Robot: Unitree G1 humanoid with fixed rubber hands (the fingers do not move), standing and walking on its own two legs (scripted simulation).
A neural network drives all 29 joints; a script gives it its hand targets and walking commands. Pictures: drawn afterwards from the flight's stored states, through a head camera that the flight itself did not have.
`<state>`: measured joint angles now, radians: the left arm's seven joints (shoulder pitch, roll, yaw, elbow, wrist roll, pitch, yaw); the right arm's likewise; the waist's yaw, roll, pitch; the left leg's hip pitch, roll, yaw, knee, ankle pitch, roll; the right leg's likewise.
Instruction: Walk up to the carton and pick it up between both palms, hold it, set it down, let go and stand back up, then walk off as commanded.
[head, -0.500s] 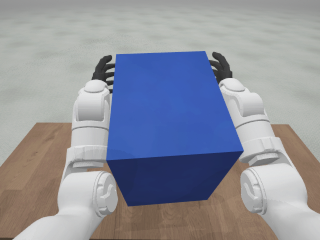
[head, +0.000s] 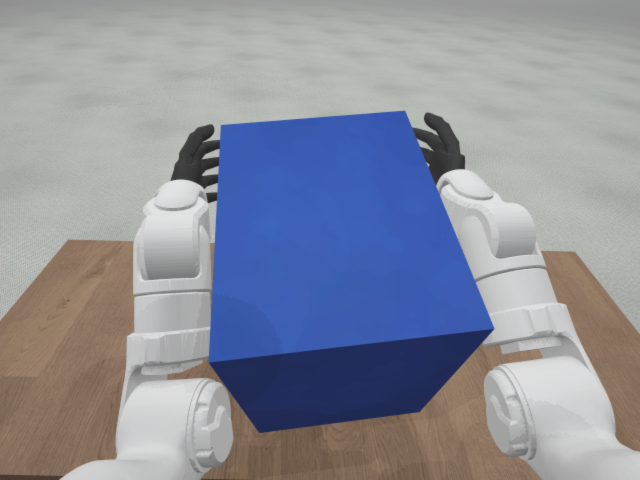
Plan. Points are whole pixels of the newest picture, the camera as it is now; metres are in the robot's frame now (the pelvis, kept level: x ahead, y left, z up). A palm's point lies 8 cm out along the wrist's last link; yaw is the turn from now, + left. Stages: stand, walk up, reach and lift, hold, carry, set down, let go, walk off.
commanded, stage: hold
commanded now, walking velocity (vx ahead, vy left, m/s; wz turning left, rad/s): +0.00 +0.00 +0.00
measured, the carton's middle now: (328, 280) +0.30 +0.00 +0.16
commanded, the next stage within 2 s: set down in 0.70 s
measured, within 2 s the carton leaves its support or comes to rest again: neither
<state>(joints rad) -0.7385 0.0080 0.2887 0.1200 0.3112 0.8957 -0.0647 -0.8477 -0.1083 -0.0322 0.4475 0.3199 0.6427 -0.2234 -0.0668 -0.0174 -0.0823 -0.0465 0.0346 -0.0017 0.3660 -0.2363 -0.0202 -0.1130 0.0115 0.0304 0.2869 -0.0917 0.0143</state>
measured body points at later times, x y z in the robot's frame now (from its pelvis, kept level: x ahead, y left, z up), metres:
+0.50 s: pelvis +0.00 +0.00 +0.00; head -0.06 +0.01 +0.45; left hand +0.40 +0.15 +0.25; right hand +0.40 -0.14 +0.26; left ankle -0.02 +0.13 -0.75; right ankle +0.05 -0.13 -0.75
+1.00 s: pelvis +0.00 +0.00 +0.00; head -0.07 +0.02 +0.44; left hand +0.37 +0.16 +0.26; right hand +0.38 -0.13 +0.27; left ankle -0.02 +0.13 -0.75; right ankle +0.05 -0.13 -0.75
